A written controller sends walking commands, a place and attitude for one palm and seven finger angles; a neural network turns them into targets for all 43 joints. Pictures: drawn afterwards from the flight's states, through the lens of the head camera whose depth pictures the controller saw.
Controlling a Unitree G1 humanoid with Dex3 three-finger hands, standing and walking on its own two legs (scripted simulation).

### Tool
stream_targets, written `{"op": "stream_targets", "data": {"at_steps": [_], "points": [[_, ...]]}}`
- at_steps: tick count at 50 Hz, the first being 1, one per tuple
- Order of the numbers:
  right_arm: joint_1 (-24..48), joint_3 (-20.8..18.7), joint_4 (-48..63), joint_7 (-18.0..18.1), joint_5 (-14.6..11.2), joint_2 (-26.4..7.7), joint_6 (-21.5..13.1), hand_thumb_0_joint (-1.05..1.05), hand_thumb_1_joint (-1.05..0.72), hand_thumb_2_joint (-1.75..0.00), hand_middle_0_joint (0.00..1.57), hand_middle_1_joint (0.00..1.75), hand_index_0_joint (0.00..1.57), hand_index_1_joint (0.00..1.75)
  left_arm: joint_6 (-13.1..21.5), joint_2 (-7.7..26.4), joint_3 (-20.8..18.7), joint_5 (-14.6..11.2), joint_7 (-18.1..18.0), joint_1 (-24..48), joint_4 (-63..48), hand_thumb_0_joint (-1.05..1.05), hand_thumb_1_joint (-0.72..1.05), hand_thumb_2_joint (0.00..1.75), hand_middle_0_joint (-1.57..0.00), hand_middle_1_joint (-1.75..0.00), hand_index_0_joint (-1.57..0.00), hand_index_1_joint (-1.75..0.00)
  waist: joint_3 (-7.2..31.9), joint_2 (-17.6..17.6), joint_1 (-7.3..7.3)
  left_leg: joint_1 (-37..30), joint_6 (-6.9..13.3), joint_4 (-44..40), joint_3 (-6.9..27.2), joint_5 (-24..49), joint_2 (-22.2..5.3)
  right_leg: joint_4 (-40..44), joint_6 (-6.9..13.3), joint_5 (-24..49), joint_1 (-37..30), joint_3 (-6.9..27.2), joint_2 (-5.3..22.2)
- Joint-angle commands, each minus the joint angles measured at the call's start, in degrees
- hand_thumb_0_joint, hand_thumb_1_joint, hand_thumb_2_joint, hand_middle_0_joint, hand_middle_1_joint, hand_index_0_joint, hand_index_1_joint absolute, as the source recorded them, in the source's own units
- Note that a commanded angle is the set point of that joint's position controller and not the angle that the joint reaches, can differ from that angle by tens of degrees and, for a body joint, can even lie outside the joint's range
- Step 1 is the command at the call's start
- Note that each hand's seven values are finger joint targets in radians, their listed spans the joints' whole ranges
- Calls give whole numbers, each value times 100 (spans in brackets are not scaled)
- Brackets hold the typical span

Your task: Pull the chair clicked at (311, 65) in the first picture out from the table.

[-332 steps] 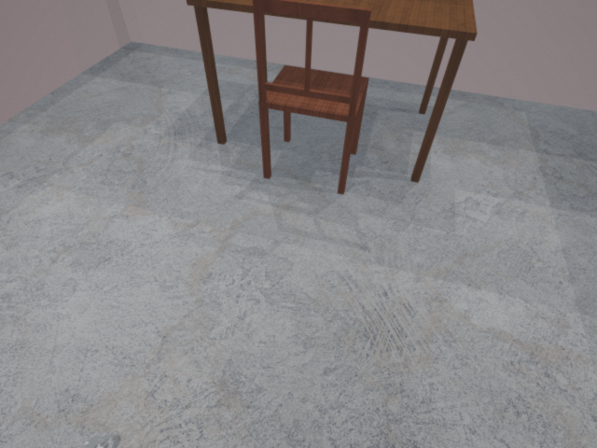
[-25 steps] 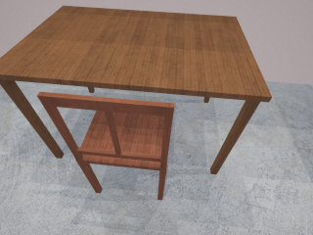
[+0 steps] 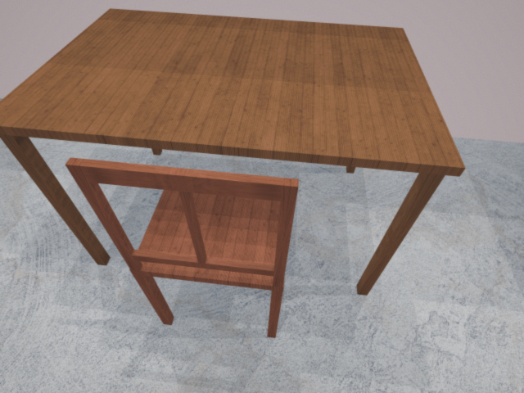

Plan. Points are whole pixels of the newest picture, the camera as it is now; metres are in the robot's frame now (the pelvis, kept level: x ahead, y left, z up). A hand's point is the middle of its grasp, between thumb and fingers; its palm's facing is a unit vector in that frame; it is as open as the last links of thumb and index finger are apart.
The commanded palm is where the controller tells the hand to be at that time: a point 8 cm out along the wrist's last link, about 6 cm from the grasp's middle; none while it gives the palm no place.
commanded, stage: look again from close up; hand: left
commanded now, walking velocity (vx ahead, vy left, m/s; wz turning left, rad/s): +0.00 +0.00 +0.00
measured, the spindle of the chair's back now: (194, 229) +0.46 +0.18 -0.11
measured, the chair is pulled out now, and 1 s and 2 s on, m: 0.00 0.00 0.00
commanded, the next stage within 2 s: shuffle to correct the standing spot in 1.20 s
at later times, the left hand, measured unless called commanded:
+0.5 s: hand out of the picture +0.02 +0.20 -0.18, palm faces +0.02 -0.97 -0.22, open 7.4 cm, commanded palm none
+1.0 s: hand out of the picture -0.08 +0.22 -0.18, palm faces +0.00 -0.98 -0.19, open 7.4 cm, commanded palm none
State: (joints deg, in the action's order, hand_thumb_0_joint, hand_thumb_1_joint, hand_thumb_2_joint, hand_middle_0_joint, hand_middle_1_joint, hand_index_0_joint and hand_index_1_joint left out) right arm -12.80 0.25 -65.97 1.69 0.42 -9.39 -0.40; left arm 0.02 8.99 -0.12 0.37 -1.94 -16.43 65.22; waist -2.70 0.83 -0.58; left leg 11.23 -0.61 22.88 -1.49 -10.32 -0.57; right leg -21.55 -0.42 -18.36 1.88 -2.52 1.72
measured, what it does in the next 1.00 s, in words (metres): shifts its weight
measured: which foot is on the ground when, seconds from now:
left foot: down 0.00-1.00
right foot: down 0.00-1.00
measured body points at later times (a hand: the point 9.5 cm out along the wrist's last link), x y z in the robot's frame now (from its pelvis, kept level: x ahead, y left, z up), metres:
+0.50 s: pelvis -0.03 +0.02 -0.01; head -0.02 +0.03 +0.44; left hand +0.02 +0.26 -0.16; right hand +0.05 -0.22 -0.15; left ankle +0.02 +0.13 -0.74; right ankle -0.07 -0.12 -0.74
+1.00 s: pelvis -0.05 +0.04 -0.01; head -0.03 +0.05 +0.44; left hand -0.08 +0.27 -0.17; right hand -0.04 -0.19 -0.16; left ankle +0.02 +0.13 -0.74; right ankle -0.07 -0.12 -0.74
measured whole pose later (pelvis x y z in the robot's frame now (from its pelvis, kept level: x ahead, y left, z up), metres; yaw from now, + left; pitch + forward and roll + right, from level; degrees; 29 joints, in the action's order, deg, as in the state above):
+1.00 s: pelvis -0.05 +0.04 -0.01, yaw +0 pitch -2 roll -1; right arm -13.6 -0.9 -62.4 0.0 0.5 -9.4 1.2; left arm -0.2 10.1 0.1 1.2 -2.0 -19.4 61.4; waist -4.3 0.6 -0.3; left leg 18.0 2.8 27.6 -2.9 -8.3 0.8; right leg -27.5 -3.1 -16.6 9.4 -1.2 3.5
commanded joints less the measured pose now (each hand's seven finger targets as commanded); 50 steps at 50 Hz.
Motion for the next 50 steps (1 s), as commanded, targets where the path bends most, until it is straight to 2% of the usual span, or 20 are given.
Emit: {"op": "stream_targets", "data": {"at_steps": [1, 2, 3, 4, 5, 7, 8, 9, 10, 12, 14, 17, 18, 21, 25, 30, 38, 46, 48, 50], "points": [[-262, -102, 165, 52, -4, -584, -62, 0, -90, -90, 20, 30, 20, 30, 55, 616, -113, 4, -46, -436, -124, 0, 90, 90, -20, -30, -20, -30, -56, -15, 23, -454, 143, -183, 440, 1383, -514, 430, 70, 1290, 603, 314, 505], [-257, -101, 161, 51, -2, -591, -59, 0, -90, -90, 20, 30, 20, 30, 54, 611, -114, 5, -48, -431, -115, 0, 90, 90, -20, -30, -20, -30, -39, -41, 23, -471, 142, -188, 440, 1376, -508, 424, 71, 1272, 597, 326, 498], [-66, -183, 774, -25, 82, -1023, -89, 0, -90, -90, 20, 30, 20, 30, 215, 1505, -10, 7, -76, -154, -715, 0, 90, 90, -20, -30, -20, -30, -421, -752, 146, -551, 251, 43, 519, 1387, -198, 95, 259, 975, 1193, 301, 190], [-139, -396, 876, -15, 68, -1074, -195, 0, -90, -90, 20, 30, 20, 30, 219, 1233, -187, 63, -109, -179, -823, 0, 90, 90, -20, -30, -20, -30, -117, -651, 71, -199, 217, 375, 554, 1348, -534, -144, 227, 634, 1257, 410, 403], [-80, -389, 945, -19, 57, -979, -208, 0, -90, -90, 20, 30, 20, 30, 267, 1133, -164, 56, -109, -246, -861, 0, 90, 90, -20, -30, -20, -30, 354, -574, 62, -303, 287, 583, 581, 1755, -510, -167, 286, 1281, 1004, 460, 457], [-118, -379, 1050, -12, 62, -817, -215, 0, -90, -90, 20, 30, 20, 30, 295, 975, -204, 59, -142, -382, -907, 0, 90, 90, -20, -30, -20, -30, 663, 106, 52, -114, 270, 956, 441, 1808, -410, -272, 305, 2632, 678, 524, 606], [-221, -299, 1104, -30, 72, -638, -173, 0, -90, -90, 20, 30, 20, 30, 271, 892, -172, 41, -159, -491, -931, 0, 90, 90, -20, -30, -20, -30, 719, 639, 46, 50, 272, 1011, 346, 1593, -355, -383, 277, 3185, 475, 525, 631], [-183, -308, 1133, -33, 72, -620, -139, 0, -90, -90, 20, 30, 20, 30, 238, 873, -202, 37, -165, -536, -968, 0, 90, 90, -20, -30, -20, -30, 544, 839, 35, 294, 259, 1101, 283, 1129, -260, -366, 268, 3369, 501, 529, 705], [-144, -314, 1175, -29, 71, -620, -109, 0, -90, -90, 20, 30, 20, 30, 201, 912, -225, 50, -165, -514, -1036, 0, 90, 90, -20, -30, -20, -30, 352, 798, 52, 446, 234, 1113, 215, 873, -214, -394, 280, 3394, 562, 553, 735], [-140, -330, 1193, -20, 72, -650, -70, 0, -90, -90, 20, 30, 20, 30, 139, 938, -254, 60, -167, -425, -1184, 0, 90, 90, -20, -30, -20, -30, 241, 314, 75, 373, 233, 1022, 214, 1075, -264, -518, 279, 2866, 752, 489, 638], [-102, -316, 1205, -32, 68, -679, -51, 0, -90, -90, 20, 30, 20, 30, 100, 936, -239, 57, -161, -452, -1254, 0, 90, 90, -20, -30, -20, -30, 261, 65, 46, 176, 250, 955, 289, 1471, -358, -557, 224, 2323, 879, 405, 518], [-6, -347, 1223, -28, 61, -808, -28, 0, -90, -90, 20, 30, 20, 30, 58, 944, -240, 72, -134, -345, -1324, 0, 90, 90, -20, -30, -20, -30, 133, -202, 36, 185, 299, 809, 441, 1531, -475, -560, 168, 1422, 1100, 322, 368], [-6, -298, 1222, -47, 62, -808, -26, 0, -90, -90, 20, 30, 20, 30, 53, 902, -197, 88, -132, -409, -1337, 0, 90, 90, -20, -30, -20, -30, 173, -88, -2, 119, 324, 793, 464, 1577, -512, -528, 158, 1302, 1043, 313, 330], [149, -322, 1244, -67, 59, -834, 2, 0, -90, -90, 20, 30, 20, 30, 34, 964, -212, 80, -98, -254, -1313, 0, 90, 90, -20, -30, -20, -30, -39, -168, 40, 337, 287, 539, 511, 540, -449, -385, 140, 574, 1248, 362, 341], [195, -287, 1213, -96, 52, -818, 16, 0, -90, -90, 20, 30, 20, 30, 34, 949, -175, 89, -71, -251, -1255, 0, 90, 90, -20, -30, -20, -30, -114, -206, 42, 387, 265, 313, 536, -148, -423, -257, 129, 158, 1348, 396, 327], [130, -276, 1137, -115, 36, -789, 24, 0, -90, -90, 20, 30, 20, 30, 46, 893, -147, 98, -49, -338, -1120, 0, 90, 90, -20, -30, -20, -30, -98, -213, 37, 427, 267, 68, 600, -563, -432, -173, 96, -37, 1354, 353, 331], [-54, -268, 903, -111, 8, -756, 15, 0, -90, -90, 20, 30, 20, 30, 64, 779, -117, 98, -45, -519, -866, 0, 90, 90, -20, -30, -20, -30, 61, -204, 45, 235, 301, -125, 643, -411, -518, -183, 54, 144, 1247, 270, 318], [-157, -275, 687, -115, 7, -711, 61, 0, -90, -90, 20, 30, 20, 30, 52, 674, -104, 93, -44, -726, -586, 0, 90, 90, -20, -30, -20, -30, -122, -299, 44, 334, 262, -430, 705, -1032, -494, -88, 49, -123, 1339, 248, 334], [-180, -273, 653, -116, -1, -680, 67, 0, -90, -90, 20, 30, 20, 30, 62, 676, -104, 98, -44, -765, -549, 0, 90, 90, -20, -30, -20, -30, -133, -129, 32, 330, 265, -386, 671, -952, -475, -13, 58, -91, 1320, 274, 344], [-230, -270, 603, -118, 10, -662, 74, 0, -90, -90, 20, 30, 20, 30, 59, 646, -103, 91, -47, -750, -511, 0, 90, 90, -20, -30, -20, -30, -175, -164, 60, 332, 240, -410, 664, -1023, -459, -17, 60, -183, 1397, 289, 350]]}}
